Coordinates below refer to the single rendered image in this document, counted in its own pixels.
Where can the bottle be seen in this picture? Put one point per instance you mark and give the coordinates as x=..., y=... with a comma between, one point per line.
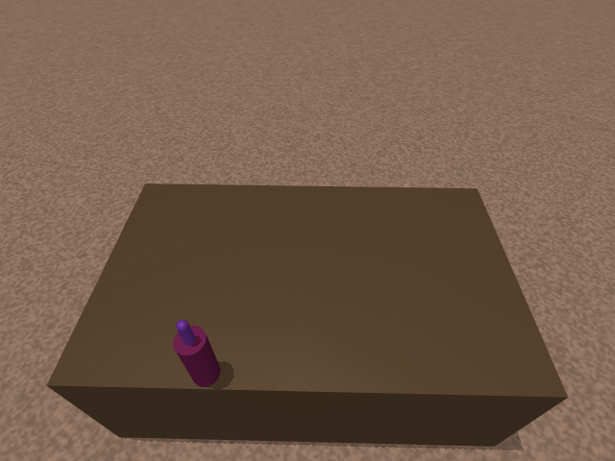
x=192, y=346

